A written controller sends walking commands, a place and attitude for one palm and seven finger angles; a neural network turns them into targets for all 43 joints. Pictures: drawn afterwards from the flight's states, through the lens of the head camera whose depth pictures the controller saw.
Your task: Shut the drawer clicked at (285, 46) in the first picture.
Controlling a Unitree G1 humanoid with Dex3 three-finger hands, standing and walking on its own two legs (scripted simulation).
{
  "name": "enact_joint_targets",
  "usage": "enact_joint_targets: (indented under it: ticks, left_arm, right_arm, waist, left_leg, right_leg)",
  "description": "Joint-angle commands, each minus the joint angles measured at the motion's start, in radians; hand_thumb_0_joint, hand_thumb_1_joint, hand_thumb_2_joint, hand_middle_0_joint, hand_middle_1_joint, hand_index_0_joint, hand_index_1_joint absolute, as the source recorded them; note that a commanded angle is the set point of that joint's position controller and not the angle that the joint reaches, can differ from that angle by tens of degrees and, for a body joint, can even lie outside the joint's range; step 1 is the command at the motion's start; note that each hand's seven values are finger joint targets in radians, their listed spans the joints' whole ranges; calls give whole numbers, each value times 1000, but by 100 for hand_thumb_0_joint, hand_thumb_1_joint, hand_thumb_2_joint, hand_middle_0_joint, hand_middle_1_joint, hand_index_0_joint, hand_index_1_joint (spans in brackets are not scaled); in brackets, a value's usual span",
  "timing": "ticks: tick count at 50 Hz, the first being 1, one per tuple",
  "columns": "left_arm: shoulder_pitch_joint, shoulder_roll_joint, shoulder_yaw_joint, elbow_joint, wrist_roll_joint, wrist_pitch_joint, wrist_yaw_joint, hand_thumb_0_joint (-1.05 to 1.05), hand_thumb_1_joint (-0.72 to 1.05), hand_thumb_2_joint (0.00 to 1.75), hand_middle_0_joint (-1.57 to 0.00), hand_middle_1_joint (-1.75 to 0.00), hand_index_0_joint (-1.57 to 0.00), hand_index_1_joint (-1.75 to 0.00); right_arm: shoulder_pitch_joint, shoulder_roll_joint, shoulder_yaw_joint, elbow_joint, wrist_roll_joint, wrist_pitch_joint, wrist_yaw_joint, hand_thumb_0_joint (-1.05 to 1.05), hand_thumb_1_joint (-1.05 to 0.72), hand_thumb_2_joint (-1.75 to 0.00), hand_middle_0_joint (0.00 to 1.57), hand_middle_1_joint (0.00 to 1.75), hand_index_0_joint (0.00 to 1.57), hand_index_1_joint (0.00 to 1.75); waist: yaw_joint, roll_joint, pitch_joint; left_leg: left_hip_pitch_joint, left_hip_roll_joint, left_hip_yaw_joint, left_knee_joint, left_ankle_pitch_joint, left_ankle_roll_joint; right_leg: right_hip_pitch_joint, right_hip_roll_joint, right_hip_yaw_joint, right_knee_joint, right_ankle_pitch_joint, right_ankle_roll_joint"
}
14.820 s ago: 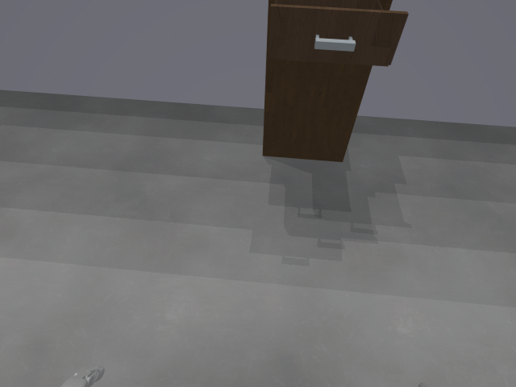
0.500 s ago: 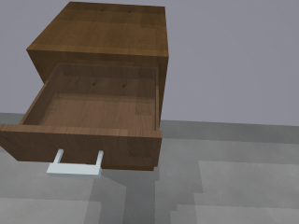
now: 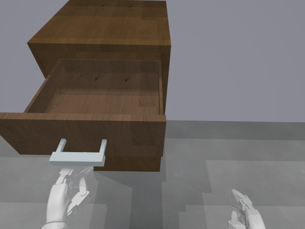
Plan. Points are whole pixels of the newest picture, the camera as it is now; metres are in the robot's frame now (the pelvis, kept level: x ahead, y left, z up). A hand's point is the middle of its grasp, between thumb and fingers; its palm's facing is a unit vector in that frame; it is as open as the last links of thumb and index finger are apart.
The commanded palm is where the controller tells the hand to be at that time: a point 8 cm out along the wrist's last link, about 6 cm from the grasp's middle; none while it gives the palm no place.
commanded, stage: raise the hand and make a fist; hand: left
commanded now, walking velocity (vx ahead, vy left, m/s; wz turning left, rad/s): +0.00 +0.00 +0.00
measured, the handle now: (80, 151) +0.29 +0.19 +0.07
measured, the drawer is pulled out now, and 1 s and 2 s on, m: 0.29 0.29 0.29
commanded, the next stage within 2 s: bring the fist close to the handle in 1.62 s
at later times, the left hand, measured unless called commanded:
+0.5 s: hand (81, 214) +0.16 +0.15 +0.06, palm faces +0.02 -1.00 -0.07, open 4.1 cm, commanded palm +0.10 +0.21 +0.08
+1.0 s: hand (61, 219) +0.13 +0.16 +0.13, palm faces +0.05 -0.99 -0.10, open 3.1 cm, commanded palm +0.07 +0.21 +0.15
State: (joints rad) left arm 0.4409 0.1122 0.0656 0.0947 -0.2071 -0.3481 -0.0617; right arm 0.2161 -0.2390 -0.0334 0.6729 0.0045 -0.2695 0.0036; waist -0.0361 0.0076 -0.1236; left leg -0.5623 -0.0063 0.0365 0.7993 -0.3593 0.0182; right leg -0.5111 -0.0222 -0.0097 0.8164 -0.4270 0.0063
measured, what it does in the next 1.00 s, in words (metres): stands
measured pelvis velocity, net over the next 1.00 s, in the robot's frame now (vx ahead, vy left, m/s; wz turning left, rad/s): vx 0.01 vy -0.01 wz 0.04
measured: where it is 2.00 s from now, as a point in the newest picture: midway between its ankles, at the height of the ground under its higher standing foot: outside the picture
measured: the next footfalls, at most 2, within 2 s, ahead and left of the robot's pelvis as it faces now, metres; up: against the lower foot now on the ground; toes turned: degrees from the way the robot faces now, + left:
none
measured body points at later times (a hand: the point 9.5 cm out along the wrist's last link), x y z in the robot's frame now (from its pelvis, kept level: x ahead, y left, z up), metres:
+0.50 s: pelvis -0.01 -0.03 -0.02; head +0.01 -0.04 +0.43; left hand +0.15 +0.21 +0.07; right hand +0.17 -0.24 -0.10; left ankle +0.02 +0.11 -0.70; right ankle -0.01 -0.12 -0.70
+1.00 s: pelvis +0.01 -0.01 +0.00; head -0.01 -0.03 +0.45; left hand +0.12 +0.21 +0.14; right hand +0.24 -0.20 -0.03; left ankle +0.02 +0.11 -0.70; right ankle -0.01 -0.12 -0.70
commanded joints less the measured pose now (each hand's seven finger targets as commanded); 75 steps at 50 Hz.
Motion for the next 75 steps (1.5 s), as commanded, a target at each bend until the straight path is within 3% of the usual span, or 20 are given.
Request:
enact_joint_targets:
  ticks: [1,2,4,7,9,13,19,21,24,31,34,38,51,55,58,59,62,64,66,75]
  left_arm:
    - [241,168,55,-368,29,-305,-177,0,90,90,-50,-62,-50,-62]
    - [248,163,55,-431,21,-305,-163,0,90,90,-52,-65,-52,-65]
    - [216,174,88,-513,2,-264,-113,0,90,90,-56,-69,-56,-69]
    - [146,140,53,-557,-27,-210,-84,0,90,90,-62,-75,-62,-75]
    - [69,150,18,-611,-18,-191,-95,0,90,90,-66,-80,-66,-80]
    - [86,183,8,-582,-37,-115,-184,0,90,90,-74,-88,-74,-88]
    - [225,249,184,-496,-93,21,-200,0,90,90,-86,-101,-86,-101]
    - [247,215,170,-539,-107,26,-190,0,90,90,-90,-106,-90,-106]
    - [274,247,210,-549,-106,6,-173,0,90,90,-96,-112,-96,-112]
    - [350,191,114,-671,-100,-35,-194,0,90,90,-110,-127,-110,-127]
    - [397,222,146,-710,-86,-30,-174,0,90,90,-116,-134,-116,-134]
    - [391,206,125,-773,-83,-9,-153,0,90,90,-124,-143,-124,-143]
    - [319,223,120,-896,-93,153,-189,0,90,90,-140,-160,-140,-160]
    - [319,245,153,-946,-90,197,-185,0,90,90,-140,-160,-140,-160]
    - [327,257,179,-963,-103,226,-184,0,90,90,-140,-160,-140,-160]
    - [327,263,189,-982,-105,240,-185,0,90,90,-140,-160,-140,-160]
    - [318,263,210,-932,-122,268,-190,0,90,90,-140,-160,-140,-160]
    - [306,267,229,-901,-134,287,-197,0,90,90,-140,-160,-140,-160]
    - [286,251,207,-896,-141,289,-206,0,90,90,-140,-160,-140,-160]
    - [260,298,252,-914,-135,229,-191,0,90,90,-140,-160,-140,-160]
  right_arm:
    - [-127,-106,-65,-280,-4,-34,40,0,-90,-90,20,30,20,30]
    - [-122,-95,-61,-301,-5,-26,38,0,-90,-90,20,30,20,30]
    - [-112,-93,-54,-317,0,3,23,0,-90,-90,20,30,20,30]
    - [-106,-97,-34,-347,17,31,-14,0,-90,-90,20,30,20,30]
    - [-77,-103,-25,-349,20,29,-35,0,-90,-90,20,30,20,30]
    - [-64,-103,-12,-349,35,13,-60,0,-90,-90,20,30,20,30]
    - [-115,-75,-7,-325,47,11,-82,0,-90,-90,20,30,20,30]
    - [-115,-64,-3,-325,49,3,-81,0,-90,-90,20,30,20,30]
    - [-126,-67,-8,-305,52,-15,-82,0,-90,-90,20,30,20,30]
    - [-93,-79,-15,-304,57,-84,-65,0,-90,-90,20,30,20,30]
    - [-104,-80,-20,-300,57,-97,-63,0,-90,-90,20,30,20,30]
    - [-105,-74,-10,-319,62,-99,-59,0,-90,-90,20,30,20,30]
    - [-143,-72,44,-325,80,-135,-62,0,-90,-90,20,30,20,30]
    - [-160,-66,56,-327,84,-153,-60,0,-90,-90,20,30,20,30]
    - [-167,-64,59,-325,87,-161,-59,0,-90,-90,20,30,20,30]
    - [-186,-64,62,-328,92,-167,-58,0,-90,-90,20,30,20,30]
    - [-177,-67,63,-316,95,-174,-67,0,-90,-90,20,30,20,30]
    - [-190,-71,64,-308,100,-178,-70,0,-90,-90,20,30,20,30]
    - [-176,-76,63,-307,98,-184,-74,0,-90,-90,20,30,20,30]
    - [-162,-84,51,-280,90,-228,-82,0,-90,-90,20,30,20,30]
  waist:
    - [110,94,-184]
    - [106,134,-213]
    - [80,139,-153]
    - [18,60,-48]
    - [-19,57,-57]
    - [-15,25,-94]
    - [63,-50,-108]
    - [66,-38,-96]
    - [73,-48,-66]
    - [62,0,-68]
    - [82,6,-73]
    - [76,29,-49]
    - [84,38,31]
    - [98,70,15]
    - [106,28,13]
    - [114,83,18]
    - [110,4,52]
    - [113,36,77]
    - [107,-14,85]
    - [107,40,78]
  left_leg:
    - [-8,11,-18,62,178,-19]
    - [13,16,-23,74,186,-13]
    - [-14,24,-56,67,101,-10]
    - [-87,19,-72,87,-55,7]
    - [-86,16,-71,117,-86,16]
    - [-86,10,-66,127,-54,22]
    - [-57,7,-63,76,40,14]
    - [-37,7,-61,54,65,12]
    - [-21,8,-61,37,88,10]
    - [71,6,-56,-4,130,17]
    - [96,8,-59,-23,158,18]
    - [121,11,-59,-55,136,15]
    - [206,20,-78,-143,115,10]
    - [242,19,-74,-166,124,7]
    - [252,18,-73,-177,139,5]
    - [259,15,-69,-180,137,4]
    - [253,16,-69,-190,123,5]
    - [249,13,-65,-191,104,3]
    - [250,12,-65,-195,92,6]
    - [277,7,-53,-165,95,9]
  right_leg:
    - [-110,26,-46,92,161,-55]
    - [-129,29,-48,103,153,-54]
    - [-180,41,-60,100,80,-50]
    - [-232,44,-37,37,-31,-39]
    - [-244,39,-8,4,-82,-32]
    - [-174,26,40,-65,-105,-23]
    - [-25,9,48,-112,1,-8]
    - [-5,0,39,-114,69,0]
    - [17,-4,43,-124,121,6]
    - [10,14,-3,-121,170,-7]
    - [28,25,-29,-110,195,-17]
    - [19,34,-56,-112,171,-21]
    - [78,52,-77,-191,179,-25]
    - [113,49,-78,-209,191,-27]
    - [134,50,-79,-222,216,-24]
    - [146,52,-75,-228,217,-28]
    - [137,51,-68,-254,204,-21]
    - [137,51,-54,-277,181,-22]
    - [131,47,-51,-288,157,-16]
    - [128,26,-4,-343,99,-16]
